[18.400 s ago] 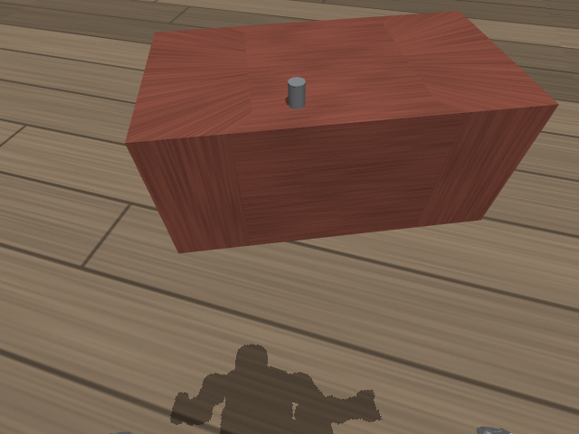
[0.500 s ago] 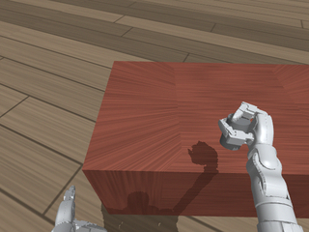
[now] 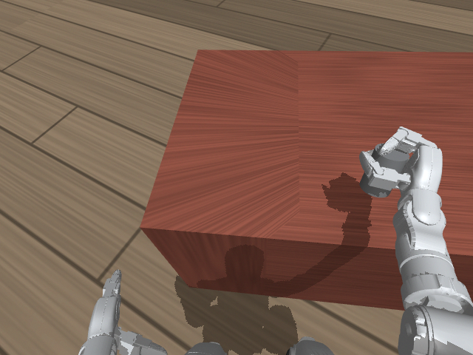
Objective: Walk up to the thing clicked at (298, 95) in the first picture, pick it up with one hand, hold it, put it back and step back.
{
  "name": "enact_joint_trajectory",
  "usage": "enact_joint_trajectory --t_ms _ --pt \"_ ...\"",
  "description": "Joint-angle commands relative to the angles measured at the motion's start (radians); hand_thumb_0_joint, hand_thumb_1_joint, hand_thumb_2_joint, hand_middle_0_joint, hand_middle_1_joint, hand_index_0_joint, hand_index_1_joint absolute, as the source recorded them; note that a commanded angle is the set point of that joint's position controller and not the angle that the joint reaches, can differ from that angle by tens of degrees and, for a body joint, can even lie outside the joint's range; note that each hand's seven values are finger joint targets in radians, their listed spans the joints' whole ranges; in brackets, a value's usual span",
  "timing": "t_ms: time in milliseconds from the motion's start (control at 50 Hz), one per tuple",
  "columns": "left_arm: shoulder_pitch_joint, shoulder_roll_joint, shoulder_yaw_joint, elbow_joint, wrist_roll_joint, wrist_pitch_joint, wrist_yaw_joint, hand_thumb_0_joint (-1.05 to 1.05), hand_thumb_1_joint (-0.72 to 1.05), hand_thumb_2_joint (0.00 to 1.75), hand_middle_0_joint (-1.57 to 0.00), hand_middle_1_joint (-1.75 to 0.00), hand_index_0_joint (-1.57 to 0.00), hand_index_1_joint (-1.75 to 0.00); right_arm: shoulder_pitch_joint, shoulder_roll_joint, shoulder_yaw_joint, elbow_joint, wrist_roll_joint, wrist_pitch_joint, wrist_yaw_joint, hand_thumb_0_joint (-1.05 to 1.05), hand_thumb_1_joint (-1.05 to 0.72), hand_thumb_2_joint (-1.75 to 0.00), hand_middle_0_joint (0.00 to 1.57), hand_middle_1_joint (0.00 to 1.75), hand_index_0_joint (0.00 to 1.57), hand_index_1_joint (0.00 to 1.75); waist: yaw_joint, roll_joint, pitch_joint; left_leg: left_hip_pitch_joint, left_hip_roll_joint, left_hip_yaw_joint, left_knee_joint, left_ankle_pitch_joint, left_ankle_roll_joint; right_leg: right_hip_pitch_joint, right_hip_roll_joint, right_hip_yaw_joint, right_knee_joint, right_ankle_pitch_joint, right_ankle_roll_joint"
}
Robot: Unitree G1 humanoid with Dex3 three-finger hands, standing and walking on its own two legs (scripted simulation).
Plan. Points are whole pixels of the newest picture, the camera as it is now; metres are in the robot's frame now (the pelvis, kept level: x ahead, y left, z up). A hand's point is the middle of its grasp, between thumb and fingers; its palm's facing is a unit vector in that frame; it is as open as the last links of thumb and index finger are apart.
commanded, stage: crouch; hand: right
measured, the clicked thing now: (382, 170) +0.41 -0.21 +0.04
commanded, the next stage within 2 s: lower in 0.60 s
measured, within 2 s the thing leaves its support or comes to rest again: neither
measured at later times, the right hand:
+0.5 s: hand (381, 157) +0.45 -0.21 +0.03, palm faces +0.24 +0.97 +0.02, open 5.1 cm
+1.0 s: hand (375, 168) +0.47 -0.22 -0.02, palm faces +0.24 +0.97 +0.02, open 5.1 cm
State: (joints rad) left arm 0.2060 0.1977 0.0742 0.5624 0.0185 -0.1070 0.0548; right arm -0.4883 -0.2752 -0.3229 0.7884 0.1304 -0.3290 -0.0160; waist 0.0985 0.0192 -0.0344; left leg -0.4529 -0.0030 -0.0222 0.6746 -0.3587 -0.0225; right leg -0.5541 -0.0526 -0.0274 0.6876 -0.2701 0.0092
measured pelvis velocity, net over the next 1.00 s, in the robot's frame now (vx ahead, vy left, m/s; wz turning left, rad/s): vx -0.01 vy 0.00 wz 0.01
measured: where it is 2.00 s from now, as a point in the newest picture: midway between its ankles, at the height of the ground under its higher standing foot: outside the picture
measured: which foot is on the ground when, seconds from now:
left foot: down 0.00-1.00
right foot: down 0.00-1.00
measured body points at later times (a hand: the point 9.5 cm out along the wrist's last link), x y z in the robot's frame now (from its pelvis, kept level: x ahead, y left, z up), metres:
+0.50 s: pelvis -0.01 -0.01 -0.03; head +0.07 -0.04 +0.41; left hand +0.14 +0.25 -0.07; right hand +0.43 -0.27 +0.03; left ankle -0.01 +0.14 -0.72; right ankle +0.04 -0.12 -0.72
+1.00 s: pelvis -0.01 +0.00 -0.06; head +0.10 -0.04 +0.38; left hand +0.14 +0.27 -0.07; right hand +0.45 -0.27 -0.02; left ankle -0.01 +0.14 -0.72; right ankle +0.04 -0.12 -0.72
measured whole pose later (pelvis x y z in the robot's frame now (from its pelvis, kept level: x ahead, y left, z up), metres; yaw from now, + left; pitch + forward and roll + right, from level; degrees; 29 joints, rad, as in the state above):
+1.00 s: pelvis -0.01 +0.00 -0.06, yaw +1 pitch +20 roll +3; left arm 0.36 0.24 0.05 0.10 0.06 -0.02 -0.01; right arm -0.69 -0.45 -0.49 1.09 0.06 -0.45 0.06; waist 0.19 0.02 -0.13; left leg -0.88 -0.03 0.01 1.03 -0.50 -0.02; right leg -1.01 -0.08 0.02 1.07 -0.41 0.01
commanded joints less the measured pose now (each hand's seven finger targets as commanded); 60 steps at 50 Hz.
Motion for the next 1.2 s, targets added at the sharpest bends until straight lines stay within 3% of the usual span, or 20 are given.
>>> enact_joint_trajectory --t_ms 0,20,60,80,100,140,240,300,360,500,560,640,820,960,1020,1040,1080,1100,1140,1180 --pt "-0.058 0.124 0.026 -0.226 -0.002 -0.049 0.0 0.0 -0.58 0.08 -0.06 -0.06 -0.04 -0.07 -0.422 -0.205 -0.038 -0.162 -0.006 -0.11 0.001 0.0 -0.55 -1.36 1.42 1.47 1.44 1.47 -0.005 -0.063 -0.428 -0.022 -0.027 0.035 -0.043 0.3 0.016 0.289 0.014 0.019 -0.001 0.26 -0.022" --pt "-0.044 0.127 0.03 -0.223 -0.001 -0.043 -0.002 0.0 -0.58 0.08 -0.06 -0.06 -0.04 -0.07 -0.442 -0.238 -0.051 -0.161 -0.014 -0.118 -0.002 0.0 -0.58 -1.35 1.43 1.47 1.44 1.47 -0.008 -0.086 -0.427 -0.029 -0.026 0.034 -0.035 0.294 0.02 0.272 0.016 0.018 0.002 0.254 -0.021" --pt "0.01 0.133 0.038 -0.201 0.004 -0.034 -0.008 0.0 -0.57 0.07 -0.06 -0.05 -0.04 -0.07 -0.413 -0.196 -0.032 -0.064 -0.017 -0.117 0.009 0.0 -0.55 -1.34 1.41 1.46 1.43 1.46 0.012 -0.071 -0.357 -0.09 -0.03 0.038 -0.022 0.247 0.021 0.224 0.014 0.023 0.009 0.205 -0.022" --pt "-0.027 0.13 0.026 -0.264 0.001 -0.04 -0.012 0.0 -0.57 0.07 -0.06 -0.05 -0.05 -0.06 -0.403 -0.172 -0.015 -0.044 -0.019 -0.119 0.018 0.0 -0.56 -1.34 1.41 1.46 1.43 1.46 0.016 -0.057 -0.365 -0.091 -0.03 0.037 -0.02 0.237 0.02 0.224 0.014 0.023 0.009 0.19 -0.022" --pt "-0.025 0.173 0.071 -0.281 0.005 -0.041 -0.008 0.0 -0.57 0.07 -0.06 -0.06 -0.05 -0.06 -0.445 -0.223 -0.048 -0.076 -0.02 -0.131 0.017 0.0 -0.56 -1.34 1.4 1.45 1.42 1.45 0.023 -0.068 -0.415 -0.1 -0.031 0.038 -0.011 0.243 0.018 0.244 0.011 0.026 0.025 0.198 -0.023" --pt "0.025 0.146 0.039 -0.302 0.006 -0.036 -0.017 0.0 -0.57 0.07 -0.06 -0.06 -0.05 -0.07 -0.516 -0.249 -0.051 -0.146 -0.023 -0.142 0.013 0.0 -0.59 -1.34 1.41 1.45 1.43 1.45 0.021 -0.103 -0.459 -0.118 -0.035 0.044 0.009 0.265 0.022 0.279 0.007 0.031 0.039 0.259 -0.019" --pt "0.093 0.165 0.072 -0.325 0.009 -0.027 -0.027 0.0 -0.57 0.07 -0.06 -0.06 -0.05 -0.07 -0.524 -0.254 -0.063 -0.067 -0.031 -0.146 0.02 0.0 -0.58 -1.33 1.4 1.44 1.41 1.44 0.047 -0.11 -0.475 -0.183 -0.037 0.047 0.05 0.278 0.022 0.262 0.006 0.039 0.093 0.306 -0.021" --pt "0.087 0.125 0.033 -0.325 0.013 -0.021 -0.039 0.0 -0.57 0.07 -0.06 -0.05 -0.05 -0.07 -0.557 -0.24 -0.057 -0.039 -0.041 -0.152 0.019 0.0 -0.57 -1.33 1.4 1.44 1.41 1.44 0.029 -0.156 -0.44 -0.253 -0.039 0.045 0.072 0.203 0.033 0.215 0.001 0.046 0.102 0.257 -0.014" --pt "0.024 0.146 0.038 -0.416 0.017 -0.021 -0.043 0.0 -0.57 0.07 -0.05 -0.05 -0.04 -0.06 -0.561 -0.252 -0.06 -0.011 -0.052 -0.157 0.022 0.0 -0.57 -1.31 1.39 1.42 1.4 1.42 0.033 -0.134 -0.479 -0.243 -0.043 0.052 0.088 0.178 0.034 0.195 -0.002 0.056 0.109 0.205 -0.012" --pt "0.084 0.203 0.084 -0.502 0.017 0.009 -0.042 0.0 -0.56 0.06 -0.05 -0.05 -0.04 -0.05 -0.611 -0.344 -0.124 0.004 -0.057 -0.167 0.014 0.0 -0.6 -1.32 1.43 1.45 1.43 1.45 0.044 -0.114 -0.531 -0.234 -0.048 0.053 0.117 0.167 0.034 0.155 0.006 0.051 0.137 0.14 -0.018" --pt "0.108 0.179 0.062 -0.522 0.018 0.015 -0.044 0.0 -0.56 0.06 -0.05 -0.05 -0.04 -0.05 -0.622 -0.335 -0.111 0.032 -0.064 -0.165 0.023 0.0 -0.61 -1.33 1.44 1.46 1.45 1.46 0.065 -0.117 -0.493 -0.267 -0.048 0.048 0.123 0.138 0.035 0.111 0.007 0.047 0.148 0.085 -0.021" --pt "0.135 0.157 0.043 -0.514 0.021 0.02 -0.047 0.0 -0.56 0.06 -0.05 -0.05 -0.04 -0.05 -0.619 -0.346 -0.12 0.086 -0.069 -0.169 0.031 0.0 -0.6 -1.31 1.43 1.44 1.43 1.44 0.057 -0.124 -0.445 -0.3 -0.046 0.042 0.144 0.115 0.037 0.048 0.008 0.043 0.167 0.048 -0.02" --pt "0.119 0.198 0.074 -0.629 0.028 0.025 -0.051 0.0 -0.56 0.06 -0.05 -0.05 -0.04 -0.06 -0.624 -0.376 -0.148 0.097 -0.069 -0.177 0.066 0.0 -0.56 -1.27 1.38 1.4 1.38 1.4 0.093 -0.106 -0.523 -0.344 -0.051 0.044 0.194 0.128 0.032 0.006 0.003 0.056 0.241 0.058 -0.027" --pt "0.166 0.198 0.062 -0.649 0.037 0.032 -0.055 0.0 -0.57 0.07 -0.05 -0.05 -0.04 -0.06 -0.591 -0.448 -0.199 0.067 -0.066 -0.209 0.081 0.0 -0.56 -1.29 1.4 1.42 1.41 1.42 0.082 -0.167 -0.62 -0.34 -0.052 0.036 0.24 0.218 0.022 0.01 0.008 0.051 0.32 0.156 -0.034" --pt "0.174 0.191 0.066 -0.627 0.044 0.039 -0.06 0.0 -0.57 0.07 -0.05 -0.05 -0.04 -0.06 -0.582 -0.425 -0.19 0.049 -0.065 -0.224 0.082 0.0 -0.58 -1.29 1.41 1.42 1.42 1.42 0.092 -0.187 -0.595 -0.373 -0.052 0.04 0.265 0.237 0.023 -0.008 0.004 0.057 0.343 0.19 -0.032" --pt "0.164 0.203 0.075 -0.64 0.043 0.041 -0.059 0.0 -0.57 0.07 -0.05 -0.05 -0.04 -0.06 -0.611 -0.478 -0.219 0.01 -0.069 -0.231 0.074 0.0 -0.58 -1.3 1.41 1.43 1.42 1.43 0.079 -0.204 -0.606 -0.37 -0.051 0.035 0.269 0.245 0.022 -0.009 0.003 0.053 0.351 0.197 -0.034" --pt "0.167 0.23 0.106 -0.645 0.046 0.05 -0.059 0.0 -0.57 0.07 -0.05 -0.05 -0.04 -0.06 -0.623 -0.475 -0.215 -0.008 -0.072 -0.234 0.068 0.0 -0.57 -1.31 1.42 1.44 1.42 1.44 0.091 -0.216 -0.603 -0.385 -0.055 0.037 0.271 0.222 0.027 -0.005 0.002 0.054 0.348 0.175 -0.031" --pt "0.166 0.21 0.086 -0.662 0.045 0.05 -0.062 0.0 -0.57 0.07 -0.05 -0.05 -0.04 -0.06 -0.568 -0.404 -0.179 0.043 -0.074 -0.226 0.072 0.0 -0.58 -1.3 1.42 1.44 1.42 1.44 0.104 -0.206 -0.593 -0.396 -0.055 0.042 0.277 0.226 0.027 -0.004 0.0 0.056 0.353 0.182 -0.032" --pt "0.184 0.187 0.071 -0.643 0.048 0.058 -0.07 0.0 -0.57 0.07 -0.05 -0.05 -0.04 -0.06 -0.539 -0.361 -0.162 0.083 -0.076 -0.223 0.072 0.0 -0.58 -1.31 1.42 1.44 1.42 1.44 0.103 -0.212 -0.56 -0.421 -0.059 0.05 0.286 0.209 0.03 -0.032 -0.001 0.062 0.351 0.181 -0.027" --pt "0.177 0.189 0.069 -0.673 0.047 0.062 -0.07 0.0 -0.57 0.07 -0.05 -0.05 -0.04 -0.06 -0.564 -0.427 -0.195 0.019 -0.082 -0.228 0.067 0.0 -0.56 -1.31 1.41 1.44 1.42 1.44 0.093 -0.225 -0.602 -0.418 -0.058 0.046 0.29 0.223 0.028 -0.019 -0.006 0.06 0.365 0.196 -0.03"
